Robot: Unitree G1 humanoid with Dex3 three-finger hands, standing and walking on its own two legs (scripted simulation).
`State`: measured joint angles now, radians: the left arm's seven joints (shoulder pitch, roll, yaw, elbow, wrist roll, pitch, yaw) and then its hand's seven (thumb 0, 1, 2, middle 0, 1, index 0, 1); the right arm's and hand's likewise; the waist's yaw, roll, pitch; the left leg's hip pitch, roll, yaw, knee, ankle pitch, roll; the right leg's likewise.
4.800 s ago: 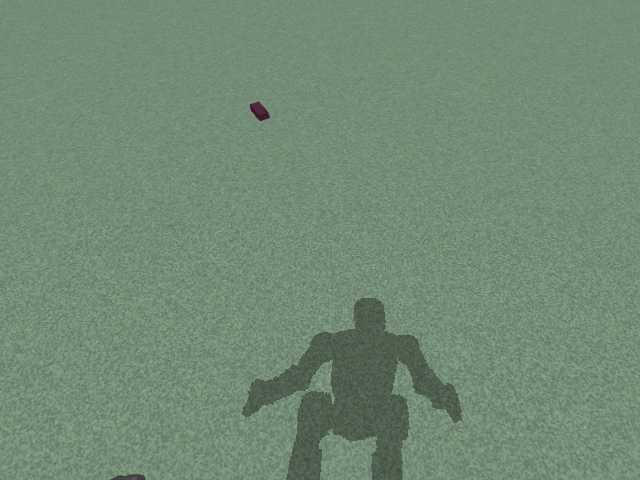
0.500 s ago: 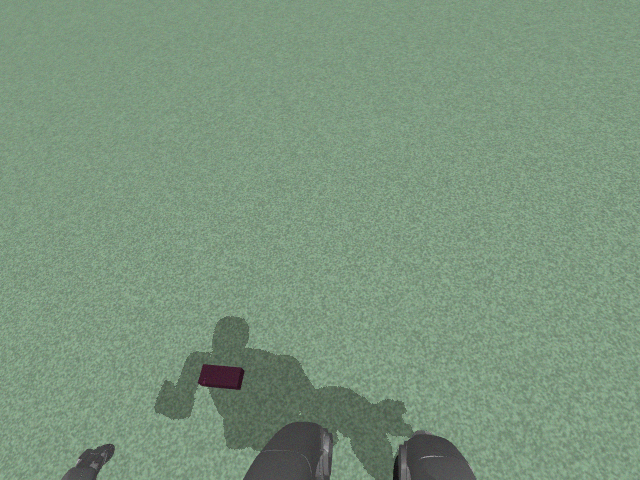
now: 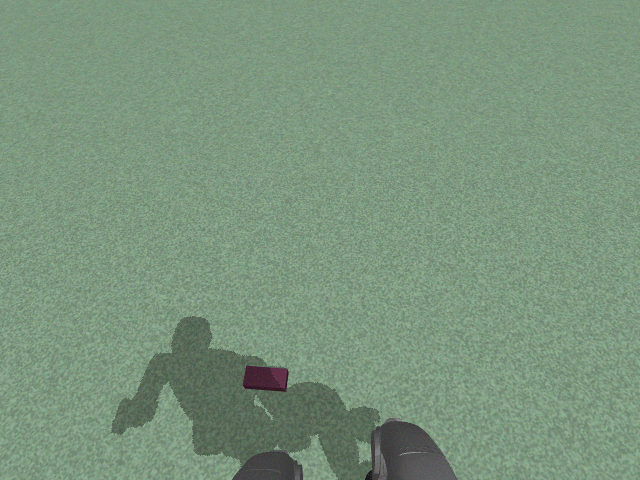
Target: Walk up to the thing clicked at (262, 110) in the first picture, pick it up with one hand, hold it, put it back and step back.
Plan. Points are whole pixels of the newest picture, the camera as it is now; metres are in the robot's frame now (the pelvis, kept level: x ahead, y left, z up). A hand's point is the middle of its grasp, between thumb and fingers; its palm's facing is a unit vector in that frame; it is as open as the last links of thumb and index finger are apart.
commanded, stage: walk up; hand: left
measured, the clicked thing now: (266, 378) +0.42 +0.20 -0.72
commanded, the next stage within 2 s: none
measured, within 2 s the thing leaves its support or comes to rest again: neither
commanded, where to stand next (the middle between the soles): +0.10 +0.01 m, yaw -4 degrees
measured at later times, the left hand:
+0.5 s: hand (106, 456) +0.16 +0.31 -0.12, palm faces -0.08 -0.93 -0.35, open 7.4 cm
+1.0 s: hand out of the picture +0.13 +0.26 -0.11, palm faces -0.10 -0.94 -0.33, open 7.4 cm
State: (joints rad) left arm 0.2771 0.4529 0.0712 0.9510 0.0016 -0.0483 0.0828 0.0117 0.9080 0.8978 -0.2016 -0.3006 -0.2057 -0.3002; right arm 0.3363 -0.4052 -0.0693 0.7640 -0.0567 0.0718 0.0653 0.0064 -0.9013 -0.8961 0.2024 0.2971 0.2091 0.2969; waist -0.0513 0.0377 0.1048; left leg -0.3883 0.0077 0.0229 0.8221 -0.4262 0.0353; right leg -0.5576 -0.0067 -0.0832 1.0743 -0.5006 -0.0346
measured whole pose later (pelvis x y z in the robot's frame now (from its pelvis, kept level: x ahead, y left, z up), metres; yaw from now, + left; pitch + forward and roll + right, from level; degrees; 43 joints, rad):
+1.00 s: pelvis +0.02 +0.02 +0.04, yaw -5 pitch -2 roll +0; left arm 0.07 0.32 0.01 1.17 0.01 -0.02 -0.02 0.01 0.91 0.90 -0.20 -0.30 -0.21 -0.30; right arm 0.10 -0.35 0.00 1.15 -0.02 -0.03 0.01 0.01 -0.90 -0.90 0.20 0.30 0.21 0.30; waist 0.00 0.02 0.05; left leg -0.09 0.01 0.08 0.31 -0.18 0.01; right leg -0.13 0.05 0.01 0.33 -0.16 -0.04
